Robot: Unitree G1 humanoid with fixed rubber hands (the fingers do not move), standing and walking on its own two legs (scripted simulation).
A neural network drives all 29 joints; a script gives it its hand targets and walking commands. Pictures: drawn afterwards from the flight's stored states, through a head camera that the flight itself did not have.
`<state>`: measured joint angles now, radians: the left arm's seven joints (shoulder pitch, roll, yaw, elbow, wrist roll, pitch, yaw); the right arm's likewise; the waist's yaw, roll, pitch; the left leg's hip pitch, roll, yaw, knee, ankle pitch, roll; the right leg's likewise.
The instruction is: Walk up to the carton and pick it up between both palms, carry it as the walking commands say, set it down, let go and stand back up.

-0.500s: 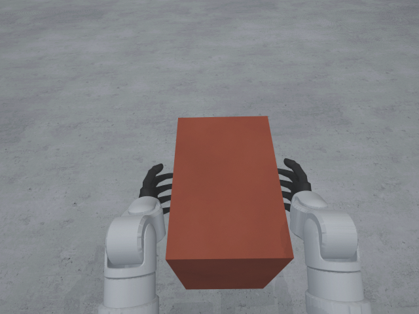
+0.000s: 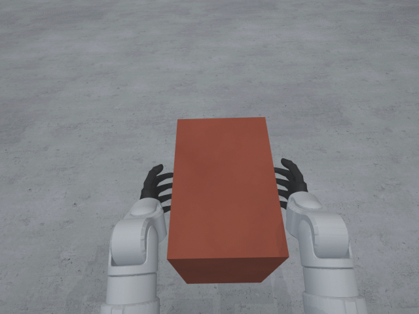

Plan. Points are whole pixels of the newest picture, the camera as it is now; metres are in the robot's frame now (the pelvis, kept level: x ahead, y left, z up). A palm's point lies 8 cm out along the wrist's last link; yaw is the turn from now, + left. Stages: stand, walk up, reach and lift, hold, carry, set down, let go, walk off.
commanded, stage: carry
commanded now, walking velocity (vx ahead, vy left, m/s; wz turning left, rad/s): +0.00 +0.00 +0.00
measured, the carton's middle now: (222, 207) +0.33 +0.00 +0.01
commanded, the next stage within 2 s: hold in 1.68 s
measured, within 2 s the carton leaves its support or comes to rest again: neither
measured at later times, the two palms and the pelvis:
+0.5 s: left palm (152, 208) +0.29 +0.13 +0.08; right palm (294, 200) +0.29 -0.13 +0.08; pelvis +0.00 +0.00 +0.00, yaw +0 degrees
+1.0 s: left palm (151, 212) +0.29 +0.13 +0.07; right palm (294, 203) +0.29 -0.13 +0.07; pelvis +0.00 +0.00 +0.00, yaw +0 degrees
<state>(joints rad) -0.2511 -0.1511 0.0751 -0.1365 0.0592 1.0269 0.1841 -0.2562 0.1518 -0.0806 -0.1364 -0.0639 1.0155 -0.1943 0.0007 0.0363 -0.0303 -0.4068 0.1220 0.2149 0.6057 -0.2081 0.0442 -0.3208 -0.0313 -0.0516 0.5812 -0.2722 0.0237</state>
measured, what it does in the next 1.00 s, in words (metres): stands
